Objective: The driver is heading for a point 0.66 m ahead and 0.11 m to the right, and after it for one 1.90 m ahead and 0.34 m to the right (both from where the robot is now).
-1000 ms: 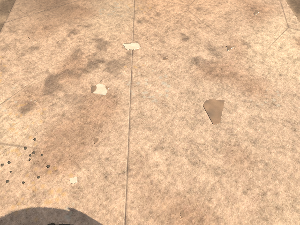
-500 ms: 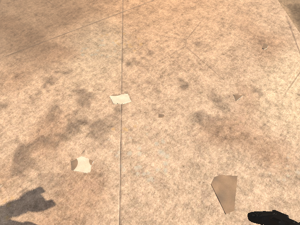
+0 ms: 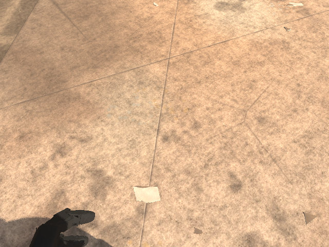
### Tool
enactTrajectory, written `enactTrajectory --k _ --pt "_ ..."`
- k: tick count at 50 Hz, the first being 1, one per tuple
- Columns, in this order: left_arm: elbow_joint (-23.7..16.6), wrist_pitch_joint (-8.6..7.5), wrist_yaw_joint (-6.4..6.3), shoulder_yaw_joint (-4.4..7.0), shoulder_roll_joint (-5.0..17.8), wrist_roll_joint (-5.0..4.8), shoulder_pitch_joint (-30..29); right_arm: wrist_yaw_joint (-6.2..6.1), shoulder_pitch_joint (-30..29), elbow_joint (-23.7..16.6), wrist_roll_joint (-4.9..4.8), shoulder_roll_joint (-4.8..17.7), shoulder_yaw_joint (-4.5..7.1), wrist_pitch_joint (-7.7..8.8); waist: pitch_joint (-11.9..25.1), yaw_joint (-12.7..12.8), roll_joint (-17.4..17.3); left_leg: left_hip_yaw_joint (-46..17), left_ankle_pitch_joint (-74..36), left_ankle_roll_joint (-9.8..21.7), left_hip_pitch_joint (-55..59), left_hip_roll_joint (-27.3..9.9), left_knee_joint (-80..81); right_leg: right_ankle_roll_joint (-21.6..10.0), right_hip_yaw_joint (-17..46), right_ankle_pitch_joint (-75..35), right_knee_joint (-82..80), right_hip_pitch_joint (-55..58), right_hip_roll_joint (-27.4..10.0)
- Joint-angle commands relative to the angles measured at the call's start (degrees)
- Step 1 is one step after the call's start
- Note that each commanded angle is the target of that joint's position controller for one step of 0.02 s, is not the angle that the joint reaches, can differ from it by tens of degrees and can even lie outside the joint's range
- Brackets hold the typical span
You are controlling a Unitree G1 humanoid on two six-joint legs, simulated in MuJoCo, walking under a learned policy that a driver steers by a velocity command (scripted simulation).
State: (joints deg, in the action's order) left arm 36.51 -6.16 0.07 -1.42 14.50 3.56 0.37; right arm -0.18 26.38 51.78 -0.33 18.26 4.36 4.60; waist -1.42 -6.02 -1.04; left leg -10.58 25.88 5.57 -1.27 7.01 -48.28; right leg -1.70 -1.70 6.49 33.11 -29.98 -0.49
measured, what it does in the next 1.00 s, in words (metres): walks ahead, turning right: left foot, then right foot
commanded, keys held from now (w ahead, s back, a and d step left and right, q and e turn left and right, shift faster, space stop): shift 0.10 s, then e+shift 0.46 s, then w+e+shift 0.12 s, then w+shift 0.04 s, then w+q+shift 0.28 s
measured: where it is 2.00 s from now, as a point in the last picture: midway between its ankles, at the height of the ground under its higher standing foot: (188, 85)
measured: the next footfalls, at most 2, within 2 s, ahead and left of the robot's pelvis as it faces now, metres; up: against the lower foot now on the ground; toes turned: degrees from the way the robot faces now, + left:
left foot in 0.34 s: +0.44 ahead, +0.09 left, +0.00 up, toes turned -10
right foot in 0.74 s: +0.29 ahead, -0.15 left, +0.00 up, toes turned -31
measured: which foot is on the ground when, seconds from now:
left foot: up 0.00-0.32, down 0.34-0.72, up 0.74-1.00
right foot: down 0.00-0.34, up 0.36-0.72, down 0.74-1.00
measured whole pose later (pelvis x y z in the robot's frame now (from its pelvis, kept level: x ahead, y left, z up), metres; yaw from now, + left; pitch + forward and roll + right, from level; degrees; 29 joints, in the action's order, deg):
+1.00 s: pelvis +0.41 -0.12 +0.02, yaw -23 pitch +1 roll +1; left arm 46.6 -4.3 0.2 2.4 13.4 2.0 27.8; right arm 4.4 10.6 47.4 1.4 15.9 4.2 -0.9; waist 1.9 2.7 -1.9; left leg -1.7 2.0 1.4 -43.8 0.3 -59.6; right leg -2.4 -8.2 19.4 12.4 5.3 0.8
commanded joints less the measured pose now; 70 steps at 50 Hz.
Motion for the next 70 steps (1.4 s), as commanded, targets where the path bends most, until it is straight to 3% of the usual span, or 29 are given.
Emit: enactTrajectory --k 1,3,4,6,9,12,16,17,18,19,21,24,28,34,36,37,38,39,41,45,54,57,59,60,61,62,63,65,70 --pt "3.2 0.2 -0.03 5.67 11.7 -0.74 23.0 -1.21 0.2 -4.8 0.29 4.1 -0.31 0.46 18.9 11.1 8.1 3.2 -1.8 -2.0 -38.3 -3.6 -36.5 -15.2 37.7 -18.7 -8.6 49.6 -24.0" --pt "5.6 -0.46 0.34 4.05 5.4 -0.97 20.5 -0.48 -10.3 -7.2 1.11 2.7 -0.79 0.38 7.2 10.8 2.2 3.6 -3.1 -2.5 -40.6 -5.6 -29.7 -11.9 22.0 -36.4 -9.5 37.7 -18.4" --pt "5.1 -1.49 0.43 4.4 5.4 -4.3 17.9 -0.09 -12.3 -9.0 -1.75 2.9 -0.7 0.57 6.2 10.1 6.4 3.1 -0.9 -3.1 -40.8 -8.1 -28.9 -11.6 17.9 -37.7 -11.6 36.1 -15.9" --pt "7.0 -2.03 0.74 3.85 4.0 -4.49 16.1 0.6 -12.7 -10.4 -1.5 1.4 -1.24 0.08 4.7 5.9 5.7 4.5 -1.7 -3.3 -38.1 -9.7 -21.2 -11.6 15.8 -37.4 -15.3 29.4 -14.3" --pt "7.1 -0.98 -0.09 5.32 9.3 -5.12 11.4 1.43 -16.1 -12.4 0.61 -1.9 -3.05 1.0 2.1 3.6 4.2 9.6 -13.3 -5.5 -26.9 -7.9 3.0 -10.9 8.9 -41.4 -18.3 15.1 -8.8" --pt "7.7 -0.17 -1.02 7.44 14.0 -5.83 14.8 1.79 -20.6 -13.3 0.6 1.4 -2.28 1.02 4.5 4.6 6.4 8.7 -30.9 -6.3 -15.6 -3.6 16.1 -7.7 8.7 -30.2 -16.7 12.7 -6.2" --pt "7.4 1.09 -1.57 7.49 11.3 -6.14 15.8 -0.15 -17.7 -12.6 2.03 5.3 -0.39 0.06 6.0 1.4 5.5 5.9 -38.4 -3.4 -5.9 -5.7 23.2 -1.8 12.1 -20.4 -3.4 13.2 -3.4" --pt "5.7 1.43 -1.48 6.84 8.9 -5.38 15.9 -0.85 -13.4 -12.3 2.99 8.0 0.34 0.09 10.3 -0.1 1.3 2.1 -55.4 -0.9 3.3 -12.3 21.6 0.7 10.6 -9.2 8.3 8.1 0.7" --pt "5.4 1.73 -1.31 5.1 3.1 -4.68 23.7 -1.41 -10.9 -13.1 4.89 9.3 0.07 -0.73 19.6 2.2 -12.1 -11.7 -83.1 7.8 16.8 -30.5 16.9 4.0 6.6 31.7 28.7 -3.8 6.0" --pt "6.1 2.49 -1.06 5.15 6.1 -5.74 31.5 -0.77 -11.5 -14.3 3.98 6.5 -0.69 -1.62 30.0 3.9 -15.8 -18.5 -82.4 12.3 19.4 -35.9 16.5 4.5 10.0 37.7 39.9 -4.4 3.5" --pt "5.4 5.19 -1.72 6.89 11.0 -5.81 25.7 -0.68 -18.3 -15.4 0.61 3.3 -0.84 -2.98 20.3 4.7 -7.0 -10.9 -53.5 11.1 9.2 -30.0 21.6 6.7 6.3 29.3 44.2 -10.8 -1.6" --pt "3.7 8.85 -3.03 7.41 8.7 -5.28 22.7 -1.35 -25.4 -14.8 1.93 3.4 -0.46 -3.7 8.5 8.5 -7.0 -1.0 -34.8 8.4 -11.7 -25.0 30.3 7.9 3.9 22.1 39.7 -5.0 -4.6" --pt "0.8 9.18 -2.33 7.03 6.0 -4.78 19.5 -2.25 -27.8 -14.1 1.64 4.7 0.87 -2.98 9.5 9.2 -6.2 7.7 -34.3 7.9 -15.0 -25.2 32.4 5.7 2.4 13.4 26.5 2.0 -6.3" --pt "3.0 9.08 0.85 8.76 9.1 -5.19 22.0 -0.8 -28.7 -12.9 -2.02 8.3 3.02 -2.1 9.2 12.6 -7.8 11.8 7.2 1.1 -18.4 -26.1 36.8 -1.8 -5.4 11.5 10.4 17.2 -4.1" --pt "9.5 8.56 0.42 9.11 8.0 -4.85 31.9 -0.69 -29.2 -12.3 -1.34 4.2 2.25 -2.57 5.4 15.8 2.1 17.0 14.6 -1.8 -25.7 -20.5 22.3 -4.6 -7.8 16.8 2.3 27.0 0.1" --pt "11.4 7.51 -0.03 9.14 8.9 -4.14 36.6 0.3 -29.8 -12.3 -0.68 -0.6 0.91 -2.7 -0.1 17.0 16.0 21.9 14.3 -4.9 -39.2 -14.7 -2.4 -8.7 6.2 27.3 -7.2 32.2 -6.5" --pt "7.1 5.15 0.16 7.54 12.0 -3.58 31.6 1.35 -28.4 -14.7 -0.59 -4.3 -0.51 -1.35 -4.6 11.6 23.2 16.3 10.0 -5.5 -57.4 -9.2 -19.3 -14.3 31.1 34.1 -15.3 32.2 -16.8" --pt "3.7 5.96 0.05 7.82 12.8 -0.78 25.8 1.54 -30.7 -16.5 6.25 -3.1 -1.29 -2.5 -4.0 12.7 18.5 11.4 1.0 -5.3 -62.1 -11.0 -21.2 -13.9 41.0 46.6 -28.9 27.1 -21.5" --pt "2.5 5.09 -0.14 7.5 12.5 -1.08 20.3 2.27 -28.2 -14.2 4.96 3.0 0.32 -2.65 -6.0 9.2 9.6 8.8 -14.1 -5.7 -57.6 -13.3 -18.7 -10.0 30.5 38.7 -28.6 23.7 -18.5" --pt "5.5 1.51 0.16 6.56 9.8 -1.61 24.1 4.26 -22.0 -9.4 1.2 3.6 1.32 -4.37 -4.8 8.6 4.4 4.6 -22.4 -5.5 -49.1 -8.1 -16.0 -3.1 8.9 17.3 -28.7 27.7 -13.0" --pt "11.2 0.19 -1.4 4.97 5.6 -1.66 28.2 5.74 -29.8 -11.8 1.93 -0.6 -1.41 -4.39 -8.6 9.3 5.0 19.4 -24.3 0.4 -45.1 -7.6 3.1 0.6 -11.7 -21.5 -28.9 37.7 -11.5" --pt "12.6 1.24 -2.93 5.38 9.5 -1.4 27.5 4.35 -23.7 -11.8 1.0 1.0 -1.45 -4.52 -1.9 4.9 9.1 25.4 -18.6 5.1 -32.1 -1.3 6.7 2.2 -14.4 -71.1 -15.7 43.7 -13.1" --pt "11.4 3.06 -3.56 6.54 13.2 -0.33 23.0 3.56 -5.4 -7.2 0.41 5.4 0.4 -4.28 6.8 -4.2 11.0 23.5 -9.7 8.3 -15.4 1.6 6.0 0.8 -13.5 -80.7 7.5 41.3 -15.0" --pt "10.1 3.26 -2.99 6.97 14.5 -0.81 19.6 2.81 6.1 -4.1 0.92 8.4 2.15 -3.75 10.0 -10.1 8.5 17.3 -6.1 10.6 0.1 1.2 11.6 -0.4 -12.2 -69.3 25.7 29.7 -13.9" --pt "9.0 2.28 -1.48 5.27 7.7 -0.77 16.1 1.65 6.1 -3.2 0.65 10.9 3.27 -4.08 6.8 -7.7 -1.9 2.6 2.7 13.3 7.7 -7.6 14.6 -0.9 -10.8 -15.4 45.9 11.5 -4.7" --pt "2.7 0.62 -0.21 3.92 2.7 -1.95 14.0 1.82 -1.0 -4.7 1.3 13.9 3.81 -5.01 6.2 -0.4 -12.6 -32.5 9.9 23.0 16.0 -17.5 27.1 1.9 -1.1 18.8 61.2 -14.4 6.9" --pt "0.6 -0.92 -0.12 3.67 5.6 -1.42 9.3 1.8 -1.4 -5.6 0.82 13.1 3.92 -4.66 5.3 -1.7 -3.1 -37.6 7.6 21.6 15.5 -20.0 33.8 0.6 8.1 14.8 60.3 -19.5 2.5" --pt "0.8 -2.1 0.12 3.37 6.6 -1.47 10.2 0.92 -2.0 -4.2 1.5 8.1 2.81 -3.72 -1.3 3.6 6.5 -28.2 -0.9 17.2 3.1 -17.9 36.9 0.6 7.9 11.0 49.3 -15.2 -2.6" --pt "-2.4 2.47 1.03 1.97 5.3 0.75 4.7 0.3 -5.3 -6.1 0.15 7.4 1.44 -0.29 -7.0 7.2 4.0 -11.7 -13.8 14.0 -18.3 -7.7 41.1 5.7 2.6 9.1 29.9 -7.3 -6.9"
Keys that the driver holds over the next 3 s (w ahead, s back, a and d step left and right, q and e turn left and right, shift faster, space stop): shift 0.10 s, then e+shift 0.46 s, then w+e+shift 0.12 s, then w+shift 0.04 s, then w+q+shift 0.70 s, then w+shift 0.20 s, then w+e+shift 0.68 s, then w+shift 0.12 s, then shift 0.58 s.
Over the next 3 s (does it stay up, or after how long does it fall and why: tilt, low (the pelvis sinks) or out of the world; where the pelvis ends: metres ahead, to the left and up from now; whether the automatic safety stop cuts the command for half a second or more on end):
stays up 2.01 -0.41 0.01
